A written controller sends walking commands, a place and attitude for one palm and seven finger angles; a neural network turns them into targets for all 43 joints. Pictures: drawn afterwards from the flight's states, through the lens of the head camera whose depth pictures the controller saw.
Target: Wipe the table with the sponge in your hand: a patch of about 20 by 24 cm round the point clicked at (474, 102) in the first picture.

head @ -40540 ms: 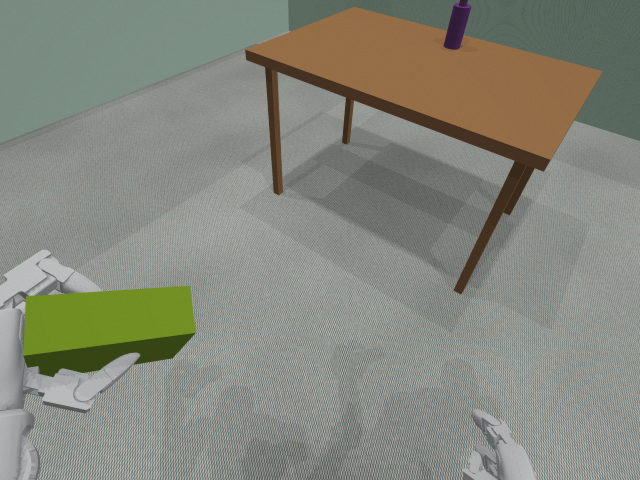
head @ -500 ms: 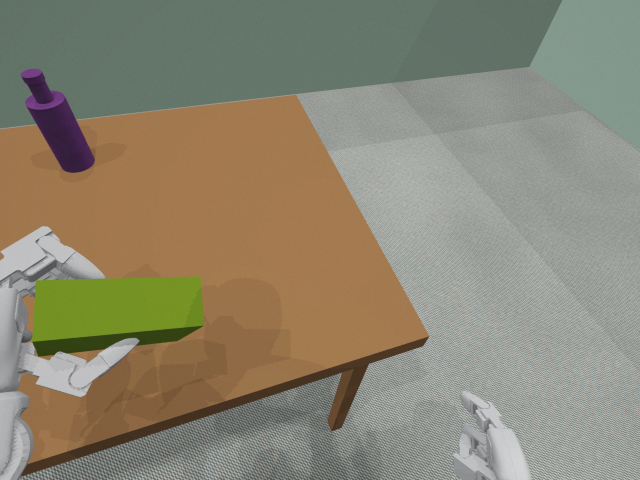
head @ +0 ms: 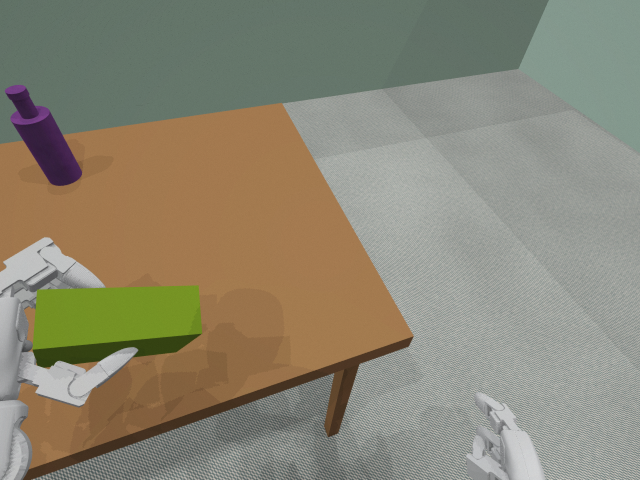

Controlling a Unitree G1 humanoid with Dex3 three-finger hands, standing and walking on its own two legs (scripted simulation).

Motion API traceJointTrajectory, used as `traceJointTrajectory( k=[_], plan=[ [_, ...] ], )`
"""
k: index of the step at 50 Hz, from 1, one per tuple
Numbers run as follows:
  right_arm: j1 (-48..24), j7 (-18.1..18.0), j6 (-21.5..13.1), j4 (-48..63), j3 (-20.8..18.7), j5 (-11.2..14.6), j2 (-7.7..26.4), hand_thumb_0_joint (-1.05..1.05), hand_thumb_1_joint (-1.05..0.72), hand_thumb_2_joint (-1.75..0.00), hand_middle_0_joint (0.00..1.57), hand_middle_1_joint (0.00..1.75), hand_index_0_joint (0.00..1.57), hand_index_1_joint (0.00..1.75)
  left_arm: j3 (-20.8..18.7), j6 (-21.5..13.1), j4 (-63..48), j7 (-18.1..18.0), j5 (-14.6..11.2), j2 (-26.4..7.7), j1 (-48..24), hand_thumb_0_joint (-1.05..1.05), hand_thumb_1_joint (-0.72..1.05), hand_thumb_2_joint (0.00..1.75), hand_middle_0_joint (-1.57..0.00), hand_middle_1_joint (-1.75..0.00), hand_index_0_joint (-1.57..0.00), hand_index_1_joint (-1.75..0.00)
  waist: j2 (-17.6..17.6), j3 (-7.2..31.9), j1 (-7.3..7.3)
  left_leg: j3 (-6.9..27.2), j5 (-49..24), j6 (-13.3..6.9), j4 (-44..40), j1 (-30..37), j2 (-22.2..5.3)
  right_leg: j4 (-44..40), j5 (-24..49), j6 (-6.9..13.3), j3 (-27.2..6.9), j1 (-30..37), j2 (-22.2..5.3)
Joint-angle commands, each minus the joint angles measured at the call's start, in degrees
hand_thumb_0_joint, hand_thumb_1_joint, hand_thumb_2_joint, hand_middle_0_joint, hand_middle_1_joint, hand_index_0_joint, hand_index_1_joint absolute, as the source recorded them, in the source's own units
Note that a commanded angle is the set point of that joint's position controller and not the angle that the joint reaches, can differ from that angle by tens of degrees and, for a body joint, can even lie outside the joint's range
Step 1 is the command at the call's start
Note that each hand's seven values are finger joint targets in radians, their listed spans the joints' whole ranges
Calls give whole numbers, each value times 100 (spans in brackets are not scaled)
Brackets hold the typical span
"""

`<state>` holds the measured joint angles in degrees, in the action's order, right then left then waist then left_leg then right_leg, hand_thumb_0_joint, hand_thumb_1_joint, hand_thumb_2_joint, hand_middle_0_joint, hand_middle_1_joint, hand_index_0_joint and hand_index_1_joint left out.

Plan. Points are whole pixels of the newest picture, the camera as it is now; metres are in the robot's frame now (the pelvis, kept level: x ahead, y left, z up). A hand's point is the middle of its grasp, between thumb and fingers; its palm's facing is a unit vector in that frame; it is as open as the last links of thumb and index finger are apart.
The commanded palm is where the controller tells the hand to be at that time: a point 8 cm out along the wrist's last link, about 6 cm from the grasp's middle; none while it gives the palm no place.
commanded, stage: turn the palm down, sponge in hand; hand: left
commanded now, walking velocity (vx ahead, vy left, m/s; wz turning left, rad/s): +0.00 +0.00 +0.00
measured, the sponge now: (143, 324) +0.23 +0.20 +0.12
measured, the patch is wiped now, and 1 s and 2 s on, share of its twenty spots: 0.00 0.00 0.00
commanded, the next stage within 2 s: none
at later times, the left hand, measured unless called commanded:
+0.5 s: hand (79, 342) +0.20 +0.24 +0.15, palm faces +0.38 -0.65 -0.66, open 9.2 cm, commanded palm +0.17 +0.27 +0.17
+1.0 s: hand (92, 338) +0.21 +0.24 +0.12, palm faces +0.22 -0.43 -0.88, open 9.2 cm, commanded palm +0.18 +0.25 +0.17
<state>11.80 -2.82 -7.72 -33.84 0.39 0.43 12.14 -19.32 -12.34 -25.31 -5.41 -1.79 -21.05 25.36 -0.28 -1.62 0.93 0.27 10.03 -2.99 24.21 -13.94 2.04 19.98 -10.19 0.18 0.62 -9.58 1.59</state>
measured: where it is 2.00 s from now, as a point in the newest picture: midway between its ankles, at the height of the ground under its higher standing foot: outside the picture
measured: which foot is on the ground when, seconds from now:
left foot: down 0.00-1.00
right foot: down 0.00-1.00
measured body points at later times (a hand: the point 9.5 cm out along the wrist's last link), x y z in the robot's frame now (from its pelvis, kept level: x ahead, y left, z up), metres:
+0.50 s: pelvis +0.00 -0.04 -0.02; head +0.01 -0.05 +0.43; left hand +0.18 +0.27 +0.18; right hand +0.20 -0.27 -0.10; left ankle +0.03 +0.08 -0.74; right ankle +0.00 -0.12 -0.74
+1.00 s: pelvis +0.01 -0.05 -0.02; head +0.02 -0.08 +0.43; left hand +0.20 +0.26 +0.17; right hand +0.21 -0.29 -0.11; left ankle +0.03 +0.08 -0.74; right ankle +0.00 -0.12 -0.74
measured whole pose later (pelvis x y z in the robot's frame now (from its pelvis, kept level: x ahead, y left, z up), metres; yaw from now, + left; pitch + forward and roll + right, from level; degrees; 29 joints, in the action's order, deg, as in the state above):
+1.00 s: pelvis +0.01 -0.05 -0.02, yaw +1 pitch +1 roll +0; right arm 11.1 -6.4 -0.1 -32.7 -0.3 1.9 16.0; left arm -17.4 5.0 -20.9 -2.1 18.5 -34.1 23.2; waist 4.4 1.7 4.5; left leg 1.6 16.9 0.4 36.2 -20.5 0.5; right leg 36.5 -19.8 4.0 1.9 -18.0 3.5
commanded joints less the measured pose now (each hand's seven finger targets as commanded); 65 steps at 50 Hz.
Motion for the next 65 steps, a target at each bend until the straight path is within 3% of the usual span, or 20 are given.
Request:
traceJointTrajectory(
  k=[1,2,3,4,5,6,8,12,16,18,19,23,29,38,39,46,49,58,59,65],
  plan=[
    [-518,-42,-314,884,-262,16,717,0,-90,-90,20,30,20,30,-606,-333,-1334,-133,-78,-971,-526,0,10,130,-120,-160,-120,-160,341,748,-16,683,-132,179,-554,165,-597,-261,402,118,-439,295,-434],
    [-523,-46,-309,892,-260,15,706,0,-90,-90,20,30,20,30,-627,-322,-1347,-132,-90,-980,-494,0,10,130,-120,-160,-120,-160,337,838,-8,658,-277,178,-511,220,-599,-239,536,116,-453,351,-456],
    [561,-505,18,1746,919,605,1181,0,-90,-90,20,30,20,30,-1951,-1102,-3482,-190,-4,-5525,-5363,0,10,130,-120,-160,-120,-160,1796,772,-352,772,1406,-189,-909,-1133,-593,509,-264,-325,-115,1787,294],
    [-516,-371,-210,413,-200,-242,545,0,-90,-90,20,30,20,30,-1910,70,-150,75,767,-2487,-3765,0,10,130,-120,-160,-120,-160,1329,1087,235,161,-27,373,-209,573,-393,856,-116,203,180,-111,182],
    [-282,-75,-206,584,-300,-160,1080,0,-90,-90,20,30,20,30,-840,455,314,205,227,-1790,-2440,0,10,130,-120,-160,-120,-160,857,1120,10,357,-965,554,-164,838,-352,668,160,270,441,-569,127],
    [-463,-9,-209,555,-346,-88,1154,0,-90,-90,20,30,20,30,-1123,662,26,421,-27,-1515,-2221,0,10,130,-120,-160,-120,-160,649,1497,206,189,-1039,489,-35,1093,-357,507,306,213,396,-496,114],
    [-883,61,-114,622,-197,128,1082,0,-90,-90,20,30,20,30,-798,1323,393,783,-426,-1170,-937,0,10,130,-120,-160,-120,-160,578,1038,350,53,-659,373,-30,787,-280,442,313,213,425,-364,116],
    [-1114,134,23,846,-158,21,1042,0,-90,-90,20,30,20,30,-578,1281,-763,874,240,-1543,-557,0,10,130,-120,-160,-120,-160,197,664,276,48,-700,181,26,414,-253,523,320,145,420,-503,72],
    [-1046,59,17,854,-234,-146,950,0,-90,-90,20,30,20,30,-1215,330,-1532,406,306,-1989,-584,0,10,130,-120,-160,-120,-160,129,1137,221,60,-543,151,414,406,-197,763,62,77,355,-694,119],
    [-954,17,17,760,-264,-145,976,0,-90,-90,20,30,20,30,-1743,56,-1705,33,448,-2620,-913,0,10,130,-120,-160,-120,-160,502,1190,243,31,-275,155,564,308,-174,798,-191,82,224,-860,121],
    [-929,20,-4,748,-244,-187,788,0,-90,-90,20,30,20,30,-1414,-44,-1612,-101,570,-2226,-1087,0,10,130,-120,-160,-120,-160,685,1207,189,47,-277,157,636,255,-113,847,-209,102,264,-869,44],
    [-760,-87,64,525,-299,-97,943,0,-90,-90,20,30,20,30,-1367,320,-515,-246,798,-2415,-1147,0,10,130,-120,-160,-120,-160,613,775,75,13,200,113,766,-108,-73,726,-466,70,51,-1134,-66],
    [-1014,-343,82,774,-148,32,898,0,-90,-90,20,30,20,30,-446,1021,-292,390,1101,-2228,-1539,0,10,130,-120,-160,-120,-160,272,825,123,-26,213,37,729,-61,-28,514,-550,11,-159,-887,-197],
    [-861,-269,192,881,-254,16,842,0,-90,-90,20,30,20,30,-1509,727,-596,107,1454,-2959,-672,0,10,130,-120,-160,-120,-160,321,1064,466,-108,-504,86,964,-144,-34,731,397,18,-295,-633,-179],
    [-862,-241,224,938,-234,33,800,0,-90,-90,20,30,20,30,-1128,805,-611,64,1485,-2568,-756,0,10,130,-120,-160,-120,-160,374,1103,393,-122,-469,86,945,-197,-43,792,393,1,-195,-622,-217],
    [-833,-383,410,1122,-248,147,917,0,-90,-90,20,30,20,30,-623,1549,-500,141,1937,-2597,-769,0,10,130,-120,-160,-120,-160,-27,1096,329,-101,-354,21,980,-251,-74,783,404,-64,-327,-679,-262],
    [-973,-419,404,1202,-211,162,849,0,-90,-90,20,30,20,30,-341,1523,-951,172,2240,-2508,-1006,0,10,130,-120,-160,-120,-160,322,1176,296,-73,-397,9,992,-58,-55,770,345,-14,-330,-748,-224],
    [-1190,-392,545,1039,-215,172,862,0,-90,-90,20,30,20,30,-738,1834,-665,-282,3019,-2980,-917,0,10,130,-120,-160,-120,-160,616,1086,497,78,-504,93,823,-56,-71,770,277,152,-453,-757,-116],
    [-1173,-381,581,1114,-183,191,810,0,-90,-90,20,30,20,30,-260,1973,-651,-244,2985,-2471,-996,0,10,130,-120,-160,-120,-160,550,1125,412,37,-504,86,764,-65,-112,771,316,116,-254,-643,-155],
    [-1495,-395,716,1139,-89,256,876,0,-90,-90,20,30,20,30,226,2563,-671,60,3461,-2535,-1405,0,10,130,-120,-160,-120,-160,387,1048,399,196,-335,88,399,123,-160,585,-31,150,-243,-572,-123]
  ],
)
